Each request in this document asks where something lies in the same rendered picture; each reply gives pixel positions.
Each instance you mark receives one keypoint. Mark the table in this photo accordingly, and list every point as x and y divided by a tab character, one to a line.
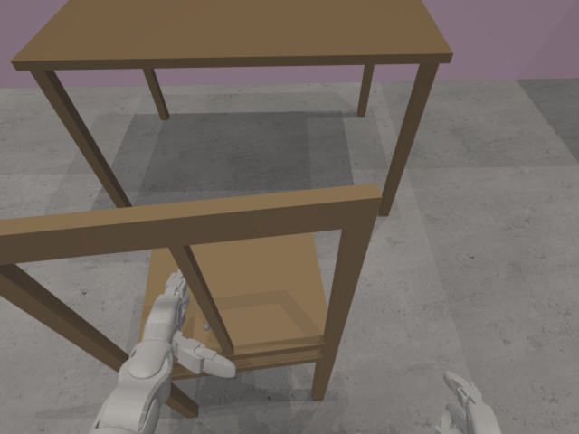
166	34

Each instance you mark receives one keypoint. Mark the robot left hand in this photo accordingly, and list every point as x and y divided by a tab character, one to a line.
167	315

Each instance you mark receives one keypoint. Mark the left robot forearm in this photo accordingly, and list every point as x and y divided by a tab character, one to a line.
133	407

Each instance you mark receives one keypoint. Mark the robot right hand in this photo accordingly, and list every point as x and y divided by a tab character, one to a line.
479	418

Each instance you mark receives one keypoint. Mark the chair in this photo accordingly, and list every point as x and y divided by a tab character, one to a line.
250	264

